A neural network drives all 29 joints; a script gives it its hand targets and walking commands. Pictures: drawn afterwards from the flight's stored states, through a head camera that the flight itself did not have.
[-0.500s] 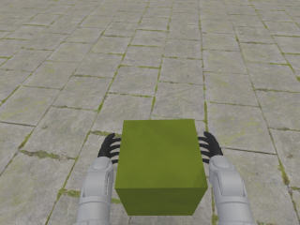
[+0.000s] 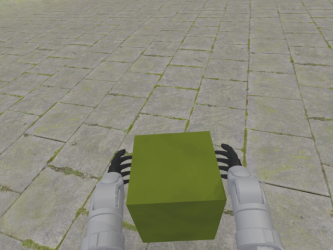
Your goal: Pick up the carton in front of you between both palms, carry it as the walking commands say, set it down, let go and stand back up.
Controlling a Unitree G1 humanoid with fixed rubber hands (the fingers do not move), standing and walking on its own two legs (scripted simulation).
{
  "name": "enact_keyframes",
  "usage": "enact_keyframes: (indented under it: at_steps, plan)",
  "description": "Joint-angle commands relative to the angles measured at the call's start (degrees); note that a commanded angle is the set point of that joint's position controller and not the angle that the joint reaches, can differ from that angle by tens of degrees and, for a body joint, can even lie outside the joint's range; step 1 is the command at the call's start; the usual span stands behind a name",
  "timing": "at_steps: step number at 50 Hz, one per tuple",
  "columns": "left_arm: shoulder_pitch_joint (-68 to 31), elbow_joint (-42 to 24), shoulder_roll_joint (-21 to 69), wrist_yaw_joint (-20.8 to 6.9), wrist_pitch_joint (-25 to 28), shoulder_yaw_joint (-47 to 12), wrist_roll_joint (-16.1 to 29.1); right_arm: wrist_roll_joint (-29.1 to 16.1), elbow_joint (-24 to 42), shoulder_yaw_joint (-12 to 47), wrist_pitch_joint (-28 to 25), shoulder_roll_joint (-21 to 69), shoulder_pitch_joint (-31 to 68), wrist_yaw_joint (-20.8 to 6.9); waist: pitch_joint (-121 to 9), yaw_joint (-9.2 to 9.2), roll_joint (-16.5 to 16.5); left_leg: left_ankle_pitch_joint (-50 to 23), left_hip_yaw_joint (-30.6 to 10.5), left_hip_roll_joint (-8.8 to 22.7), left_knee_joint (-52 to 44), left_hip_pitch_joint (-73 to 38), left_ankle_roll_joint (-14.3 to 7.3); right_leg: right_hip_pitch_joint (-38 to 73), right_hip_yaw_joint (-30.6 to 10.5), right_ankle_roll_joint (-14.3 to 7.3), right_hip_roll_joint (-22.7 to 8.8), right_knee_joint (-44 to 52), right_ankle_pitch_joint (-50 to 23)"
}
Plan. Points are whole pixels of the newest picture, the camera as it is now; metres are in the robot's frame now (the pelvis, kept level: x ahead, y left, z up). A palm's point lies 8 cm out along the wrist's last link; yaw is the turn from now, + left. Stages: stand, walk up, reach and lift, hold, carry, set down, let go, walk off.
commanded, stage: hold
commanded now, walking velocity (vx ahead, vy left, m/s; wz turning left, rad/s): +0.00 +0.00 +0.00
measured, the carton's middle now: (175, 188) +0.30 +0.00 -0.05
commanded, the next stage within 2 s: set down in 0.14 s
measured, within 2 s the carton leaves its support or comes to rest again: neither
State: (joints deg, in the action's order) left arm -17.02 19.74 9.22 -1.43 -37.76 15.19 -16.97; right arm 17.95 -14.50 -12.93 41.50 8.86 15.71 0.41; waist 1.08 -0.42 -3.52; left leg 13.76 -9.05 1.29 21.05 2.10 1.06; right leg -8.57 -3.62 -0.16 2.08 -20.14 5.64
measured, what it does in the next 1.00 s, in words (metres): lowers itself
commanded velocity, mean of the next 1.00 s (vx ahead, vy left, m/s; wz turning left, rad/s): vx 0.00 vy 0.00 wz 0.00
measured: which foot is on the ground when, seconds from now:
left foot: down 0.00-1.00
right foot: down 0.00-1.00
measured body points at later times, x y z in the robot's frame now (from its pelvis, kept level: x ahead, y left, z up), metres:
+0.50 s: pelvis -0.01 +0.02 -0.01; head +0.02 -0.01 +0.43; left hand +0.35 +0.15 +0.00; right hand +0.34 -0.15 -0.01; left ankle +0.00 +0.17 -0.74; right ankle +0.07 -0.11 -0.74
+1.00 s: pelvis -0.02 +0.03 -0.12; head +0.22 +0.01 +0.26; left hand +0.42 +0.14 -0.21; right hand +0.39 -0.17 -0.20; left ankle +0.00 +0.17 -0.74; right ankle +0.07 -0.11 -0.74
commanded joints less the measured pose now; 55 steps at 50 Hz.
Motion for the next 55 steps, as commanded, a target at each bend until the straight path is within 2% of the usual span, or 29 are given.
enact_keyframes:
  at_steps: [1, 9, 13, 17, 20, 23, 26, 30, 35, 38, 40, 42, 44, 50, 55]
  plan:
    - [-28.8, -0.5, 53.3, -15.9, 2.3, -29.3, 14.7, -16.4, -0.1, 32.9, -2.4, 56.8, 29.3, -16.3, -13.9, 1.10, 6.3, 3.2, 5.7, -7.4, -5.3, 14.4, -3.0, 18.2, -1.2, 3.0, 1.7, 3.5, 7.2]
    - [-31.8, 0.4, 52.8, -16.0, 2.1, -28.3, 14.3, -15.8, -3.6, 29.9, -1.9, 56.6, 30.6, -16.7, -13.1, 0.45, 5.8, 4.7, 5.8, -7.3, -5.0, 15.2, -2.9, 17.0, -1.1, 3.0, 1.2, 4.0, 10.0]
    - [-36.6, 3.8, 52.4, -16.0, 2.7, -25.6, 12.6, -14.0, -7.9, 25.5, -2.7, 55.1, 34.7, -16.9, -11.2, -0.49, 4.8, 7.5, 6.2, -7.3, -4.1, 17.1, -2.6, 15.9, -0.3, 2.4, 1.5, 2.7, 12.6]
    - [-42.4, 11.1, 51.5, -15.1, 5.0, -19.2, 8.7, -10.2, -15.4, 17.5, -5.2, 52.0, 40.3, -16.7, -8.6, -1.81, 3.4, 10.7, 6.4, -7.3, -2.0, 20.9, -2.3, 13.4, 1.1, 1.7, 2.2, -0.2, 14.2]
    - [-45.2, 15.8, 49.0, -13.0, 7.4, -12.4, 4.5, -6.3, -20.3, 10.4, -7.9, 47.9, 43.2, -15.8, -6.6, -2.85, 2.6, 11.3, 6.8, -7.6, 0.8, 25.1, -2.0, 9.7, 1.9, 1.2, 2.7, -3.4, 13.5]
    - [-44.6, 19.0, 45.0, -10.6, 10.1, -5.5, -0.1, -1.6, -22.8, 3.7, -10.7, 42.5, 43.0, -14.2, -6.5, -3.26, 2.8, 9.5, 7.1, -8.2, 3.8, 29.2, -1.5, 5.3, 2.6, 0.7, 3.2, -6.9, 9.7]
    - [-42.4, 19.8, 41.1, -8.7, 14.0, -1.9, -2.8, 1.6, -22.2, 0.7, -14.8, 37.5, 41.4, -13.2, -9.5, -3.22, 2.8, 5.4, 7.7, -8.6, 6.8, 33.2, -0.5, -0.3, 3.3, 0.6, 3.8, -10.9, 2.4]
    - [-42.1, 18.4, 42.1, -7.4, 21.3, -5.4, -1.5, 1.2, -20.6, 3.9, -22.4, 37.9, 42.0, -13.8, -18.9, -2.89, 1.7, -3.6, 8.1, -10.0, 11.6, 36.0, 0.7, -7.1, 4.2, 0.6, 4.7, -17.6, -8.0]
    - [-46.4, 15.1, 49.2, -6.5, 29.1, -19.0, 5.0, -3.3, -18.8, 13.6, -30.3, 43.8, 44.8, -15.7, -39.7, -5.01, 2.2, -15.9, 7.9, -10.5, 21.1, 39.6, 2.7, -13.3, 5.3, 1.0, 5.5, -27.2, -20.3]
    - [-49.6, 10.2, 51.4, -6.1, 31.0, -27.8, 9.2, -6.9, -15.0, 19.4, -32.1, 46.4, 47.2, -16.2, -55.7, -5.64, 2.6, -23.4, 7.6, -10.6, 27.0, 42.8, 3.2, -13.7, 5.0, 1.4, 5.4, -33.1, -28.8]
    - [-50.6, 7.5, 51.0, -5.9, 31.0, -31.8, 11.2, -8.6, -12.4, 22.3, -32.1, 46.9, 48.1, -16.2, -63.9, -5.73, 2.4, -26.1, 7.8, -10.9, 30.3, 45.2, 3.6, -15.2, 4.8, 1.7, 5.2, -36.4, -31.3]
    - [-51.2, 6.7, 50.7, -6.1, 30.1, -33.4, 11.8, -9.4, -11.6, 23.6, -31.2, 47.3, 48.4, -16.3, -66.8, -5.82, 2.0, -25.4, 8.2, -11.1, 32.6, 48.5, 3.8, -19.3, 4.9, 2.1, 5.1, -38.2, -29.9]
    - [-51.5, 7.6, 50.6, -7.0, 28.5, -33.0, 11.6, -9.1, -12.4, 23.2, -29.6, 47.6, 48.4, -16.6, -65.6, -5.78, 1.2, -22.1, 8.9, -11.2, 34.2, 51.6, 3.6, -25.4, 5.4, 2.5, 5.3, -39.1, -25.3]
    - [-56.4, 13.1, 49.2, -10.4, 23.9, -27.2, 9.4, -7.1, -17.5, 18.5, -25.0, 48.5, 52.1, -17.5, -57.9, -5.52, 0.0, -5.4, 10.7, -11.6, 38.4, 64.1, 2.6, -40.4, 6.8, 2.7, 5.6, -42.1, -8.8]
    - [-61.9, 17.8, 47.4, -12.0, 22.5, -22.7, 8.8, -6.8, -19.7, 16.1, -23.5, 49.0, 58.1, -16.2, -58.6, -5.33, 0.8, 0.2, 11.8, -12.2, 43.5, 74.4, 2.0, -45.1, 7.0, 3.0, 5.8, -46.9, -5.1]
